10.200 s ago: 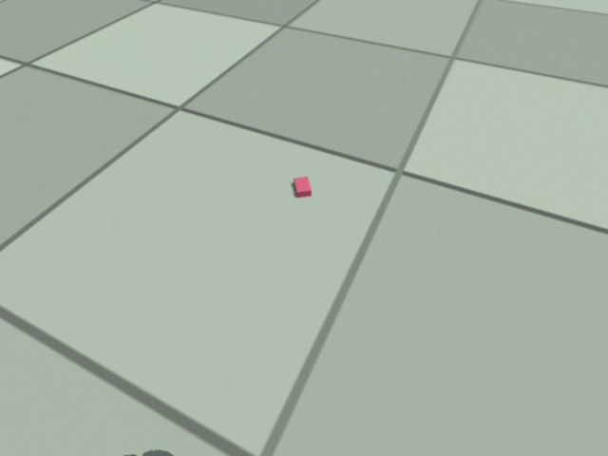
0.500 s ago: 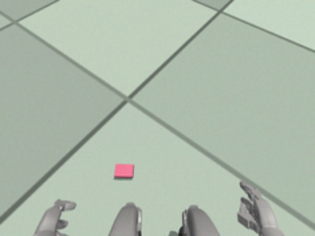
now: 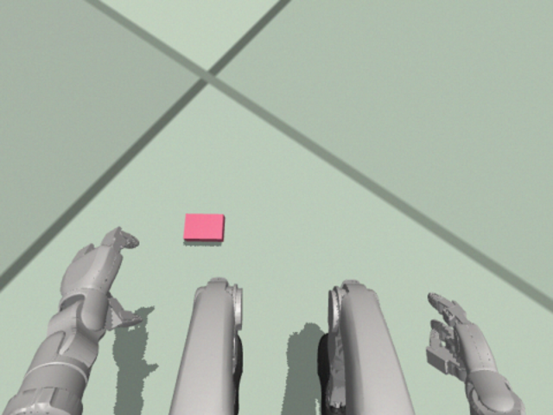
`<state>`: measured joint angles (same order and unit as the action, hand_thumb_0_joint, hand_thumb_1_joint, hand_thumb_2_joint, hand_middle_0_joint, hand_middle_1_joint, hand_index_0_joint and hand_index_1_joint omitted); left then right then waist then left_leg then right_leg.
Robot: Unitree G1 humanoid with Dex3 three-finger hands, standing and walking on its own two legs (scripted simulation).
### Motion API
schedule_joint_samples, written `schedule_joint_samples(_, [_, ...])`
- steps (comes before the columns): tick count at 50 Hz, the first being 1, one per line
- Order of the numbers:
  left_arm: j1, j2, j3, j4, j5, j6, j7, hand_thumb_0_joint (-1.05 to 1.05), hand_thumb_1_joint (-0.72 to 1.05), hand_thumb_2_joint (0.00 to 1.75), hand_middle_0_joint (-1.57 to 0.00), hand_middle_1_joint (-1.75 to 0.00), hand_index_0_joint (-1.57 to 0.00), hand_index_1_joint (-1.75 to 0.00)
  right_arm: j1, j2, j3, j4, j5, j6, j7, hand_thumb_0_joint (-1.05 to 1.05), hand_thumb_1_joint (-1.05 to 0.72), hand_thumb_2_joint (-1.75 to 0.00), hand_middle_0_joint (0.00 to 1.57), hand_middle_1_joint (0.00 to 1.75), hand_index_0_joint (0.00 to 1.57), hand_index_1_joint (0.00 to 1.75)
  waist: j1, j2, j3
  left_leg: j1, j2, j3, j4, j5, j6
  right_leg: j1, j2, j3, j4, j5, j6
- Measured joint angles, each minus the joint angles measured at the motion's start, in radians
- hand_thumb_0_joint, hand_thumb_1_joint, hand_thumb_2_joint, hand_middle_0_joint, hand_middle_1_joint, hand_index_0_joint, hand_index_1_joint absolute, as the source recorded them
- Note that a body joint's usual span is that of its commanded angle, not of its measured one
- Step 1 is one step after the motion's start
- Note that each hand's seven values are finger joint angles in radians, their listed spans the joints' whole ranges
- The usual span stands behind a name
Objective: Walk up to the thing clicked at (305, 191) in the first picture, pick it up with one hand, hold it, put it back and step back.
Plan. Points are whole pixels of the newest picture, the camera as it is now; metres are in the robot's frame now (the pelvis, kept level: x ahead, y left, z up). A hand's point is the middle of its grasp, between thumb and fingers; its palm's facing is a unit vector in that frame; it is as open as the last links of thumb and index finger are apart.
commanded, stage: rise first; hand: left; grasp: from above
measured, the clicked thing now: (204, 227) +0.47 +0.22 -0.48
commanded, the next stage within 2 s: none
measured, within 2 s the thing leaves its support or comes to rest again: neither
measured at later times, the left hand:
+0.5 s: hand (150, 246) +0.37 +0.28 -0.27, palm faces -0.48 -0.11 -0.87, open 13.7 cm
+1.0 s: hand (164, 233) +0.42 +0.28 -0.33, palm faces -0.46 +0.00 -0.89, open 13.7 cm
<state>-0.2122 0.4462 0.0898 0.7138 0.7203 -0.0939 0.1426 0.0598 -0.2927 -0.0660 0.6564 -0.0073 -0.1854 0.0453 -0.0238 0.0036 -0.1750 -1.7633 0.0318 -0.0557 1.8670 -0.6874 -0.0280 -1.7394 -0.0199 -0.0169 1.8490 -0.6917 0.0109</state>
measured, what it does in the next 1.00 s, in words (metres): lowers itself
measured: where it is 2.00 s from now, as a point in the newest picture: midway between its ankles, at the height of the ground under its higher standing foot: (279, 394)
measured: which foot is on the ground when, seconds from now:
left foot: down 0.00-1.00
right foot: down 0.00-1.00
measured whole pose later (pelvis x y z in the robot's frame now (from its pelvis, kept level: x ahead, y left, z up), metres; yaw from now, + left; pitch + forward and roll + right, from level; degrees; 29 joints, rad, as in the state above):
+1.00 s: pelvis -0.03 +0.01 -0.16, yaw -4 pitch +34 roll -6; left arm -0.86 0.69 0.09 1.39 1.30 -0.28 0.42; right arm 0.11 -0.25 0.01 0.78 -0.14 -0.05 0.13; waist -0.18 -0.02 -0.08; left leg -2.28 0.01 -0.12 2.37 -0.68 -0.01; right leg -2.22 0.00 -0.04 2.31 -0.68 0.04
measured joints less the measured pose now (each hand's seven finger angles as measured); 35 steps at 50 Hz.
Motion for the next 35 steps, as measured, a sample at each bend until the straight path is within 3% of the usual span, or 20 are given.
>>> schedule_joint_samples(7, [-0.206,0.047,-0.001,0.161,0.135,-0.048,0.042,0.00,-0.48,0.96,-0.15,-0.97,-0.14,-0.98,0.023,0.017,0.004,0.052,-0.014,0.036,0.010,0.01,-0.91,-0.90,0.20,0.30,0.20,0.30,-0.012,0.006,0.025,-0.172,-0.001,-0.017,0.145,0.010,-0.002,-0.167,0.006,-0.006,0.137,0.014,0.000])
schedule_joint_samples(18, [-0.401,0.134,0.001,0.374,0.308,-0.123,0.098,0.00,-0.46,0.97,-0.16,-0.94,-0.15,-0.95,0.086,0.026,0.019,0.089,-0.042,0.098,0.028,0.01,-0.91,-0.90,0.20,0.30,0.20,0.30,-0.072,0.007,0.052,-0.327,-0.006,-0.040,0.300,0.025,0.005,-0.309,0.012,-0.016,0.272,0.035,0.010])
schedule_joint_samples(26, [-0.490,0.184,-0.004,0.480,0.417,-0.154,0.152,0.00,-0.46,0.97,-0.15,-0.92,-0.15,-0.93,0.098,0.022,0.035,0.102,-0.067,0.129,0.046,0.01,-0.91,-0.90,0.20,0.30,0.20,0.30,-0.109,-0.008,0.066,-0.400,-0.014,-0.053,0.375,0.026,0.011,-0.368,0.011,-0.022,0.335,0.035,0.017])
schedule_joint_samples(35, [-0.568,0.212,-0.013,0.565,0.515,-0.175,0.207,0.00,-0.46,0.97,-0.14,-0.91,-0.14,-0.92,0.079,0.027,0.049,0.116,-0.096,0.139,0.062,0.01,-0.91,-0.90,0.20,0.30,0.20,0.30,-0.131,-0.017,0.076,-0.460,-0.021,-0.060,0.439,0.020,0.016,-0.418,0.010,-0.024,0.392,0.026,0.025])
